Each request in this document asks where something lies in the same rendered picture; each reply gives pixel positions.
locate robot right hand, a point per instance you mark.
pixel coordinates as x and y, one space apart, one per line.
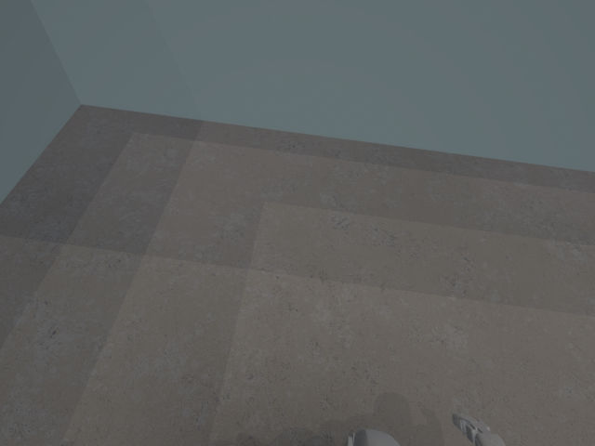
476 430

